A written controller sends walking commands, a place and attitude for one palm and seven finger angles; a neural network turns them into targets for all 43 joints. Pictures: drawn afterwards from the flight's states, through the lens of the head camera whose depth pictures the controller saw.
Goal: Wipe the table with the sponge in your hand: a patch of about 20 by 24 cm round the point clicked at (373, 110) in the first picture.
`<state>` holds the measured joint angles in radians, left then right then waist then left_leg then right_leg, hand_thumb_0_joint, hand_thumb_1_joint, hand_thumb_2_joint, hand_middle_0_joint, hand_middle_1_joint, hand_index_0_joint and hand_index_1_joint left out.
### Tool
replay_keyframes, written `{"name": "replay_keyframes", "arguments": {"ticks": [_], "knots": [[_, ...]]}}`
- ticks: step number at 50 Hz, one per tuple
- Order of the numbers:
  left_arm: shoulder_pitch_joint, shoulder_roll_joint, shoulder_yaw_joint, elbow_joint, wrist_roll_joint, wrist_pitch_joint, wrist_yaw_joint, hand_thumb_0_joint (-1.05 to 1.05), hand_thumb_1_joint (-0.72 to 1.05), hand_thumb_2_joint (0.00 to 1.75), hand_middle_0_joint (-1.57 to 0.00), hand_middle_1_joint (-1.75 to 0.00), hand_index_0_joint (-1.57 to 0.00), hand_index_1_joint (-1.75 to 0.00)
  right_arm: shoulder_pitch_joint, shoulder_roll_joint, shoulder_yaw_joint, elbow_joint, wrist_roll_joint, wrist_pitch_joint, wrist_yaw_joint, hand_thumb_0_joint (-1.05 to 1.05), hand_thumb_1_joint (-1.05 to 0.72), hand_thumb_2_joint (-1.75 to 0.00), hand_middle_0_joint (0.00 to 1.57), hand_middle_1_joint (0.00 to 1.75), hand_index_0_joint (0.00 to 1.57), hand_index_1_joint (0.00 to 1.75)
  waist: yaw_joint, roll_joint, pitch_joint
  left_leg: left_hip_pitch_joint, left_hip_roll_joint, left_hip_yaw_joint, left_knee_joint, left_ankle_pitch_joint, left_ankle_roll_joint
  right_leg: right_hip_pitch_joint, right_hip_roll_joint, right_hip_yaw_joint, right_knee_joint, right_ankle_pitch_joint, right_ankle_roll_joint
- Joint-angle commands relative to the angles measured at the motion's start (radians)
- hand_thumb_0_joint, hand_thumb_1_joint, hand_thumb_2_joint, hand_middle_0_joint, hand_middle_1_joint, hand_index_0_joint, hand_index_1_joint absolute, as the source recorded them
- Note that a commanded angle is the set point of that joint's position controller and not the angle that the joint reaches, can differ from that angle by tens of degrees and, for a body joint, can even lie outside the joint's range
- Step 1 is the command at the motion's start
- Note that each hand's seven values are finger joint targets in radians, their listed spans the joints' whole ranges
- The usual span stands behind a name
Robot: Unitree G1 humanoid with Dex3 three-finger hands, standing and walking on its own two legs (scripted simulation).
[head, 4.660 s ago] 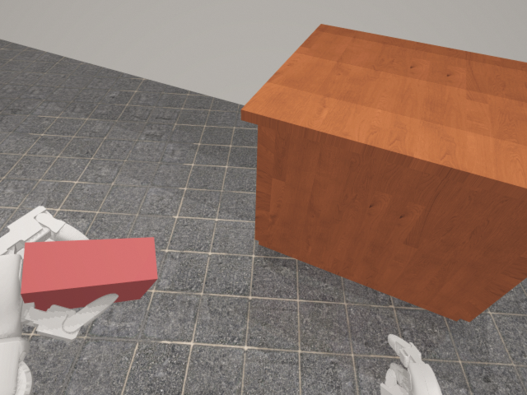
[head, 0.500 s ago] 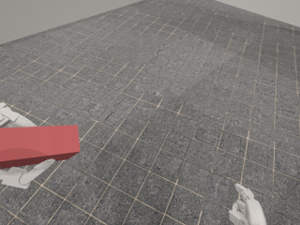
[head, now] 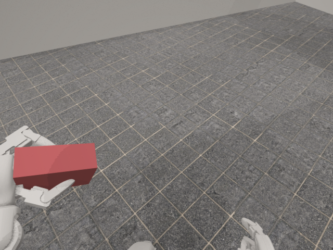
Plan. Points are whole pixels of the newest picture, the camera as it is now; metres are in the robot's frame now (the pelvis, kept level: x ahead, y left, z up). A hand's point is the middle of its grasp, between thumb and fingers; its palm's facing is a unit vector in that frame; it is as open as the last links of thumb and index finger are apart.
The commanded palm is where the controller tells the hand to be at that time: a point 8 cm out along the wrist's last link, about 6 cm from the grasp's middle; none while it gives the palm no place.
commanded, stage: walk to a spot facing it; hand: left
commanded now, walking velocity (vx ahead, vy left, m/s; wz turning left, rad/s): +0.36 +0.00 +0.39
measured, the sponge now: (69, 167) +0.23 +0.21 +0.15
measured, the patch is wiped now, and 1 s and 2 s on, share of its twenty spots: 0.00 0.00 0.00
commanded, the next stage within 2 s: turn to face it in 1.04 s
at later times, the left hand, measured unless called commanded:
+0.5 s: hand (31, 143) +0.26 +0.29 +0.17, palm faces +0.50 -0.77 -0.41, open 9.4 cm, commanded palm +0.19 +0.32 +0.19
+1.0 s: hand (80, 107) +0.36 +0.23 +0.18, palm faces +0.47 -0.73 -0.50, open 9.5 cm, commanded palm +0.28 +0.28 +0.19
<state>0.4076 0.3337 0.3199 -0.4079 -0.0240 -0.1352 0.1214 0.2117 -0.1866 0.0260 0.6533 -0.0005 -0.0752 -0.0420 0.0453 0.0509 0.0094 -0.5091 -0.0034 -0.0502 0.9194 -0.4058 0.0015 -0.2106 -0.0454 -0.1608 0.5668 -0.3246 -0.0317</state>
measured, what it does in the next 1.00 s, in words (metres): walks ahead: left foot, then right foot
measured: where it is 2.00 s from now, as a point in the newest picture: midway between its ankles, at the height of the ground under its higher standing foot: outside the picture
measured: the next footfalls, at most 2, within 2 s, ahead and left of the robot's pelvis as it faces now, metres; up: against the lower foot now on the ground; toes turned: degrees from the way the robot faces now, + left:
left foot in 0.34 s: +0.11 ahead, +0.15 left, +0.00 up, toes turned +16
right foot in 0.76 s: +0.24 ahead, -0.10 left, +0.00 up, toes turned -2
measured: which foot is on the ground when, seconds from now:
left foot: up 0.00-0.32, down 0.34-0.76, up 0.78-1.00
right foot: down 0.00-0.34, up 0.36-0.74, down 0.76-1.00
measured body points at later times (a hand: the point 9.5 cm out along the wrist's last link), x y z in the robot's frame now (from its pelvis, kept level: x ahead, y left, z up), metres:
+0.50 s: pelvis +0.07 +0.03 +0.00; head +0.09 +0.04 +0.45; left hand +0.23 +0.33 +0.19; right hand +0.26 -0.16 -0.08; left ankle +0.07 +0.14 -0.73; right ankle +0.06 -0.10 -0.64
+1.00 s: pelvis +0.18 -0.03 +0.01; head +0.24 -0.03 +0.45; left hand +0.33 +0.27 +0.21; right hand +0.40 -0.25 -0.09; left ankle +0.19 +0.12 -0.65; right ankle +0.20 -0.10 -0.73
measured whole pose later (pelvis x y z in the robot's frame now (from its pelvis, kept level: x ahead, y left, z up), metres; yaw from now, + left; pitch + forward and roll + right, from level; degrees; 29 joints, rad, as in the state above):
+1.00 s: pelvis +0.18 -0.03 +0.01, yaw +13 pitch -1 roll +2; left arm 0.50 0.39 0.35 -0.58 -0.01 -0.21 0.13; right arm 0.16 -0.26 -0.05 0.61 0.00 -0.05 -0.05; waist -0.03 -0.02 0.13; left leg -0.58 0.08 0.08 1.12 -0.32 -0.04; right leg -0.22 -0.09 -0.24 0.52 -0.29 -0.06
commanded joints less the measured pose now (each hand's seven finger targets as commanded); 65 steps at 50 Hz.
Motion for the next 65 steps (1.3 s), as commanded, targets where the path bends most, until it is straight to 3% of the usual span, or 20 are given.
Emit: {"name": "replay_keyframes", "arguments": {"ticks": [1, 11, 15, 16, 17, 18, 19, 27, 35, 37, 38, 39, 45, 54, 57, 58, 59, 60, 61, 65], "knots": [[-0.099, 0.226, 0.101, -0.312, -0.010, -0.093, 0.021, 0.00, 0.10, 1.30, -1.20, -1.60, -1.20, -1.60, -0.135, -0.122, -0.058, -0.163, -0.006, -0.054, -0.015, 0.00, -0.90, -0.90, 0.20, 0.30, 0.20, 0.30, -0.042, -0.162, 0.031, -0.258, 0.047, 0.012, 0.395, 0.103, -0.047, 0.039, -0.333, 0.381, -0.392, -0.136, -0.070], [0.025, 0.223, 0.187, -0.295, -0.019, -0.105, 0.071, 0.00, 0.10, 1.30, -1.20, -1.60, -1.20, -1.60, -0.099, -0.097, -0.078, -0.224, -0.001, -0.041, -0.025, 0.00, -0.90, -0.90, 0.20, 0.30, 0.20, 0.30, 0.010, -0.242, -0.054, -0.032, 0.045, 0.251, -0.209, 0.080, -0.012, 0.228, -0.288, 0.106, -0.241, 0.374, -0.095], [0.018, 0.187, 0.155, -0.333, -0.023, -0.099, 0.085, 0.00, 0.10, 1.30, -1.20, -1.60, -1.20, -1.60, -0.042, -0.110, -0.093, -0.235, 0.003, -0.030, -0.033, 0.00, -0.90, -0.90, 0.20, 0.30, 0.20, 0.30, -0.042, -0.198, -0.161, 0.304, -0.022, 0.320, -0.454, 0.158, 0.010, 0.143, -0.229, 0.013, 0.057, 0.467, -0.039], [0.005, 0.179, 0.141, -0.353, -0.021, -0.114, 0.086, 0.00, 0.10, 1.30, -1.20, -1.60, -1.20, -1.60, -0.029, -0.123, -0.098, -0.240, 0.007, -0.026, -0.038, 0.00, -0.90, -0.90, 0.20, 0.30, 0.20, 0.30, -0.072, -0.060, -0.210, 0.504, 0.032, 0.227, -0.477, 0.236, 0.046, 0.008, -0.187, -0.026, 0.271, 0.435, 0.008], [0.023, 0.146, 0.113, -0.383, -0.018, -0.130, 0.084, 0.00, 0.10, 1.30, -1.20, -1.60, -1.20, -1.60, -0.047, -0.150, -0.107, -0.246, 0.005, -0.027, -0.035, 0.00, -0.90, -0.90, 0.20, 0.30, 0.20, 0.30, -0.070, 0.225, -0.232, 0.676, 0.251, -0.098, -0.508, 0.409, 0.142, -0.246, -0.077, -0.048, 0.509, 0.002, 0.063], [-0.004, 0.176, 0.121, -0.399, -0.006, -0.143, 0.091, 0.00, 0.10, 1.30, -1.20, -1.60, -1.20, -1.60, -0.046, -0.135, -0.090, -0.243, 0.004, -0.034, -0.024, 0.00, -0.90, -0.90, 0.20, 0.30, 0.20, 0.30, -0.062, 0.277, -0.220, 0.741, 0.435, -0.404, -0.556, 0.646, 0.261, -0.433, -0.005, 0.052, 0.703, -0.310, 0.055], [-0.079, 0.235, 0.143, -0.386, 0.012, -0.148, 0.084, 0.00, 0.10, 1.30, -1.20, -1.60, -1.20, -1.60, -0.058, -0.146, -0.088, -0.236, 0.007, -0.039, -0.010, 0.00, -0.90, -0.90, 0.20, 0.30, 0.20, 0.30, -0.072, 0.142, -0.140, 0.649, 0.453, -0.426, -0.595, 0.587, 0.278, -0.499, -0.030, 0.131, 0.779, -0.280, 0.039], [0.004, 0.221, 0.166, -0.511, -0.001, -0.159, 0.047, 0.00, 0.10, 1.30, -1.20, -1.60, -1.20, -1.60, -0.092, -0.110, -0.070, -0.191, 0.007, -0.097, 0.000, 0.00, -0.90, -0.90, 0.20, 0.30, 0.20, 0.30, -0.032, 0.246, -0.067, 0.280, 0.280, 0.044, -0.708, 0.223, 0.151, -0.306, -0.093, 0.046, 0.433, 0.037, 0.080], [-0.033, 0.153, 0.126, -0.136, 0.000, -0.115, 0.030, 0.00, 0.10, 1.30, -1.20, -1.60, -1.20, -1.60, -0.076, -0.113, -0.074, -0.159, 0.006, -0.059, -0.032, 0.00, -0.90, -0.90, 0.20, 0.30, 0.20, 0.30, -0.023, 0.052, -0.070, 0.231, 0.263, 0.110, -0.479, 0.092, 0.107, 0.009, 0.018, -0.061, -0.018, 0.010, 0.076], [-0.069, 0.161, 0.098, -0.135, 0.011, -0.091, 0.032, 0.00, 0.10, 1.30, -1.20, -1.60, -1.20, -1.60, -0.075, -0.071, -0.063, -0.158, 0.022, -0.042, -0.030, 0.00, -0.90, -0.90, 0.20, 0.30, 0.20, 0.30, -0.023, -0.213, -0.127, 0.081, 0.130, 0.202, -0.026, 0.023, 0.062, 0.183, -0.148, 0.198, -0.193, -0.034, -0.003], [-0.098, 0.226, 0.127, -0.172, 0.012, -0.087, 0.038, 0.00, 0.10, 1.30, -1.20, -1.60, -1.20, -1.60, -0.127, -0.076, -0.057, -0.193, 0.019, -0.044, -0.029, 0.00, -0.90, -0.90, 0.20, 0.30, 0.20, 0.30, -0.010, -0.423, -0.110, -0.200, 0.011, 0.155, 0.268, -0.192, 0.018, 0.283, -0.379, 0.629, -0.284, 0.049, -0.120], [-0.124, 0.251, 0.157, -0.211, -0.001, -0.093, 0.043, 0.00, 0.10, 1.30, -1.20, -1.60, -1.20, -1.60, -0.150, -0.103, -0.058, -0.187, 0.012, -0.051, -0.026, 0.00, -0.90, -0.90, 0.20, 0.30, 0.20, 0.30, -0.006, -0.331, -0.074, -0.243, 0.036, 0.035, 0.404, -0.152, 0.002, 0.231, -0.453, 0.675, -0.329, 0.086, -0.146], [-0.024, 0.281, 0.211, -0.412, -0.001, -0.145, 0.050, 0.00, 0.10, 1.30, -1.20, -1.60, -1.20, -1.60, -0.160, -0.115, -0.071, -0.172, 0.006, -0.025, -0.011, 0.00, -0.90, -0.90, 0.20, 0.30, 0.20, 0.30, -0.038, -0.121, -0.053, -0.184, 0.107, 0.055, 0.378, 0.082, -0.040, 0.121, -0.345, 0.201, -0.280, 0.277, -0.100], [0.178, 0.218, 0.249, -0.369, -0.030, -0.126, 0.085, 0.00, 0.10, 1.30, -1.20, -1.60, -1.20, -1.60, -0.078, -0.089, -0.089, -0.250, -0.002, -0.005, -0.009, 0.00, -0.90, -0.90, 0.20, 0.30, 0.20, 0.30, -0.003, -0.221, -0.115, 0.005, 0.075, 0.253, -0.213, 0.077, -0.028, 0.213, -0.335, 0.036, -0.128, 0.634, -0.085], [0.146, 0.198, 0.213, -0.343, -0.030, -0.117, 0.089, 0.00, 0.10, 1.30, -1.20, -1.60, -1.20, -1.60, -0.037, -0.099, -0.101, -0.236, -0.001, 0.002, -0.021, 0.00, -0.90, -0.90, 0.20, 0.30, 0.20, 0.30, -0.051, -0.197, -0.169, 0.225, 0.007, 0.300, -0.389, 0.181, -0.019, 0.152, -0.298, -0.038, 0.088, 0.684, -0.026], [0.099, 0.200, 0.196, -0.387, -0.029, -0.125, 0.089, 0.00, 0.10, 1.30, -1.20, -1.60, -1.20, -1.60, -0.030, -0.103, -0.105, -0.243, -0.001, 0.004, -0.027, 0.00, -0.90, -0.90, 0.20, 0.30, 0.20, 0.30, -0.080, -0.129, -0.213, 0.380, 0.004, 0.280, -0.458, 0.264, -0.002, 0.073, -0.260, -0.067, 0.266, 0.652, 0.015], [0.075, 0.204, 0.193, -0.419, -0.028, -0.140, 0.087, 0.00, 0.10, 1.30, -1.20, -1.60, -1.20, -1.60, -0.043, -0.118, -0.108, -0.251, -0.001, 0.001, -0.029, 0.00, -0.90, -0.90, 0.20, 0.30, 0.20, 0.30, -0.083, 0.056, -0.245, 0.549, 0.154, 0.052, -0.486, 0.478, 0.084, -0.116, -0.162, -0.074, 0.499, 0.283, 0.068], [0.069, 0.214, 0.193, -0.452, -0.033, -0.159, 0.083, 0.00, 0.10, 1.30, -1.20, -1.60, -1.20, -1.60, -0.055, -0.137, -0.101, -0.257, -0.002, -0.013, -0.024, 0.00, -0.90, -0.90, 0.20, 0.30, 0.20, 0.30, -0.054, 0.298, -0.252, 0.639, 0.450, -0.398, -0.495, 0.972, 0.265, -0.362, -0.026, 0.006, 0.709, -0.352, 0.108], [0.022, 0.270, 0.219, -0.443, -0.001, -0.166, 0.074, 0.00, 0.10, 1.30, -1.20, -1.60, -1.20, -1.60, -0.045, -0.129, -0.089, -0.246, -0.002, -0.025, -0.007, 0.00, -0.90, -0.90, 0.20, 0.30, 0.20, 0.30, -0.060, 0.208, -0.214, 0.623, 0.497, -0.489, -0.501, 0.985, 0.316, -0.448, -0.035, 0.129, 0.791, -0.391, 0.084], [-0.022, 0.278, 0.208, -0.539, -0.002, -0.155, 0.047, 0.00, 0.10, 1.30, -1.20, -1.60, -1.20, -1.60, -0.086, -0.138, -0.102, -0.207, 0.015, -0.034, 0.006, 0.00, -0.90, -0.90, 0.20, 0.30, 0.20, 0.30, -0.051, 0.190, -0.122, 0.388, 0.326, -0.203, -0.535, 0.630, 0.221, -0.398, -0.076, 0.143, 0.666, -0.173, 0.109]]}}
